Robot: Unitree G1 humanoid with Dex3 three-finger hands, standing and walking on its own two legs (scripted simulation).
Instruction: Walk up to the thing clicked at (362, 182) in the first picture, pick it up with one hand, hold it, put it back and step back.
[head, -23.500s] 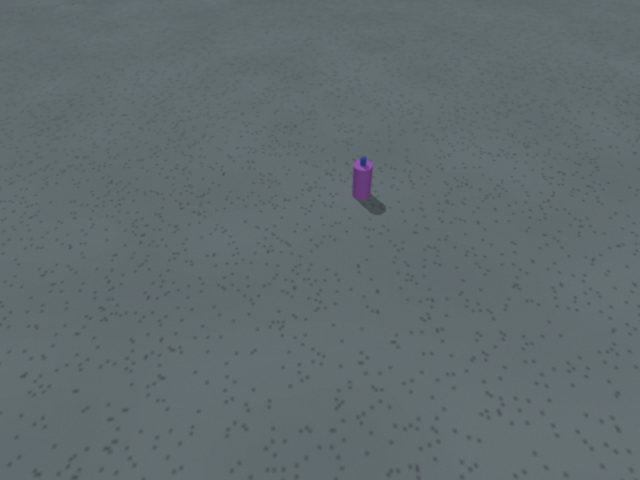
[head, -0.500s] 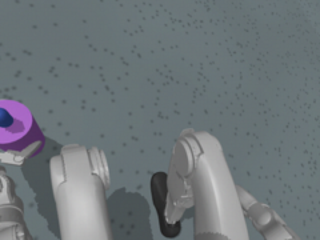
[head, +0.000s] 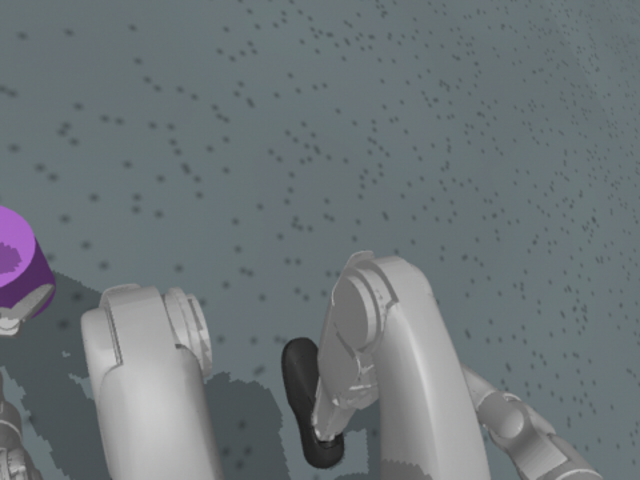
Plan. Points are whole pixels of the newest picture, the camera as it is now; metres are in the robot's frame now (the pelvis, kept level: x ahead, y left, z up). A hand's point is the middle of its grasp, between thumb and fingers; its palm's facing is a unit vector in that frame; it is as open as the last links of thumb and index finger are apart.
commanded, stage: lower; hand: left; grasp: from the side
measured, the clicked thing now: out of the picture +0.37 +0.29 -0.16
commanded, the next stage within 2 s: loosen in 0.32 s
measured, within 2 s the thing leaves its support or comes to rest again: rests again in 0.14 s
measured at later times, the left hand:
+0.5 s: hand out of the picture +0.36 +0.30 -0.17, palm faces +0.44 -0.90 -0.01, open 11.7 cm
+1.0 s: hand out of the picture +0.37 +0.30 -0.16, palm faces +0.44 -0.90 +0.01, open 16.3 cm
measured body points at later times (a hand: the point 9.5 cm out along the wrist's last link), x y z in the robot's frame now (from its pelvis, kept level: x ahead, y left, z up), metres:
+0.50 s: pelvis -0.01 +0.00 +0.00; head +0.20 +0.19 +0.35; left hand +0.34 +0.34 -0.17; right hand +0.18 -0.24 -0.04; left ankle +0.08 +0.12 -0.25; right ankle +0.14 -0.13 -0.25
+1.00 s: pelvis -0.01 +0.01 +0.00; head +0.19 +0.20 +0.35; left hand +0.34 +0.34 -0.16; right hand +0.19 -0.23 -0.03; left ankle +0.08 +0.12 -0.25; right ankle +0.14 -0.13 -0.25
